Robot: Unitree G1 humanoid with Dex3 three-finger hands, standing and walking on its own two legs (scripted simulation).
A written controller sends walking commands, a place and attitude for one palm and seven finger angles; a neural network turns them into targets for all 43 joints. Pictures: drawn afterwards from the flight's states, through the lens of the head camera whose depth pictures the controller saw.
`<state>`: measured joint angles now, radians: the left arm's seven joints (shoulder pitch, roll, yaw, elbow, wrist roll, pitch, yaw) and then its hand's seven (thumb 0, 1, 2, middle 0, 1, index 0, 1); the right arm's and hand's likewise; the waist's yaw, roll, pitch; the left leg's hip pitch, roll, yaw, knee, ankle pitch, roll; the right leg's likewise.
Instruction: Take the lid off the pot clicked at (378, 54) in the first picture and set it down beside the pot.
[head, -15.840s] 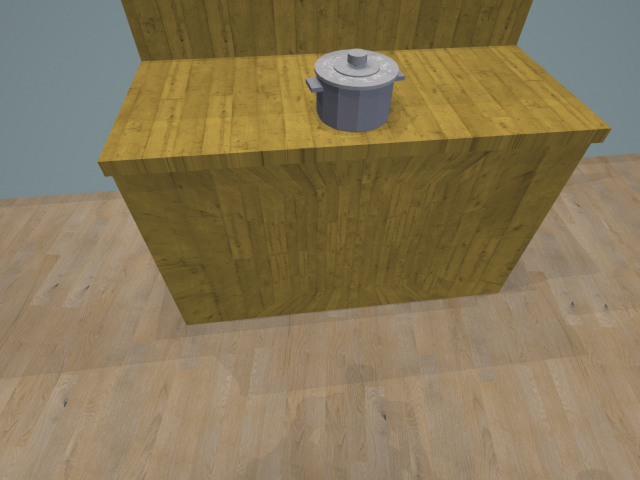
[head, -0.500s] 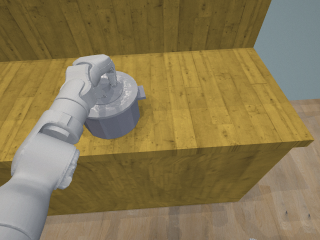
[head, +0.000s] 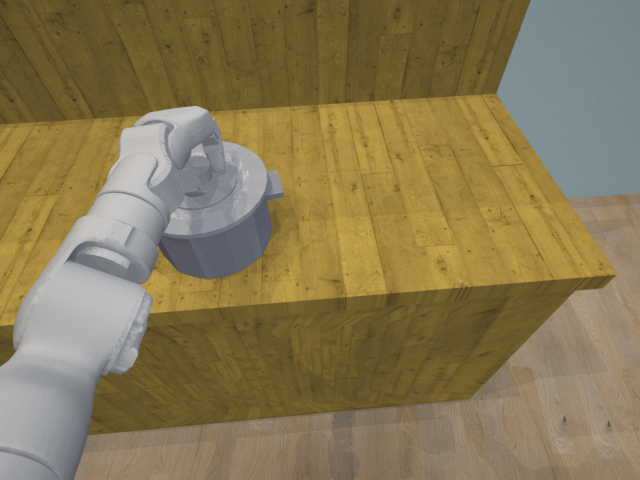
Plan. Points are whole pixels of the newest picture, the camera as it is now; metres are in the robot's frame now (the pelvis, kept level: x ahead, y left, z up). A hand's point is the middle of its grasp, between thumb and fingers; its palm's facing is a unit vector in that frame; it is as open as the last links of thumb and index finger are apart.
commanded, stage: close the fingers and squeeze the knob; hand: left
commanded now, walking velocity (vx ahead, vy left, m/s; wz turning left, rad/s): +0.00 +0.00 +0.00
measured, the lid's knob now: (195, 171) +0.50 +0.15 +0.11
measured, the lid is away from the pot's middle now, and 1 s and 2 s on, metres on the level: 0.00 0.01 0.01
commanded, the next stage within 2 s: lift the lid straight up in 0.28 s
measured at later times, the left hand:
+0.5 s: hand (188, 171) +0.48 +0.15 +0.14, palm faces -0.38 -0.07 -0.92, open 7.1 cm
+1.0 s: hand (177, 147) +0.48 +0.15 +0.17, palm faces -0.34 -0.08 -0.94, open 7.1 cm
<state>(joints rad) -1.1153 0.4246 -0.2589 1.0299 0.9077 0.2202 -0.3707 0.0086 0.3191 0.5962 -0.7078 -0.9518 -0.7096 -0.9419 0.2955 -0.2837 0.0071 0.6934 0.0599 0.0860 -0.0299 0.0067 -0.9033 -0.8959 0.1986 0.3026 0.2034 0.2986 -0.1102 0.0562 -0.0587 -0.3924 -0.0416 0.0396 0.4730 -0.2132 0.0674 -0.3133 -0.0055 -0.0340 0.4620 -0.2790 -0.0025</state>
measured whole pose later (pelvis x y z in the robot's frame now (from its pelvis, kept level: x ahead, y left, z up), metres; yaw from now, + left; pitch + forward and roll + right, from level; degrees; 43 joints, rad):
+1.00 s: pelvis +0.00 +0.00 +0.00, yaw +1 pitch +7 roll +0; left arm -1.18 0.43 -0.27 1.00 0.91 0.27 -0.42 0.00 0.29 0.62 -0.73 -0.95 -0.73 -0.94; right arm 0.29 -0.28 0.01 0.70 0.05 0.03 -0.02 0.01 -0.90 -0.90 0.20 0.30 0.20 0.30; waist -0.10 0.06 -0.06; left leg -0.37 -0.05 0.03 0.45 -0.20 0.07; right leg -0.29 -0.02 -0.04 0.44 -0.28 0.00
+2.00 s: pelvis -0.01 +0.01 +0.00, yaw +1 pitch +6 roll +0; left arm -1.37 0.47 -0.28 1.00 0.94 0.32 -0.51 0.00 0.29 0.62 -0.73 -0.95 -0.73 -0.94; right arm 0.31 -0.28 0.02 0.71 0.05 0.00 -0.02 0.01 -0.90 -0.90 0.20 0.30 0.20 0.30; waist -0.10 0.06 -0.05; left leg -0.35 -0.06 0.03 0.42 -0.18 0.08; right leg -0.27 -0.02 -0.04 0.42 -0.25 0.01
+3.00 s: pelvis +0.00 +0.00 +0.00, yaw +1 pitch +6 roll -1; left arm -1.36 0.61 -0.25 0.97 0.98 0.28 -0.57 0.00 0.29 0.62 -0.74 -0.95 -0.73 -0.94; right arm 0.29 -0.29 0.02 0.69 0.06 0.06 -0.03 0.01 -0.90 -0.90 0.20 0.30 0.20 0.30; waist -0.10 0.05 -0.05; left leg -0.36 -0.05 0.02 0.43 -0.18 0.07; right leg -0.27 -0.01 -0.04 0.40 -0.25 0.00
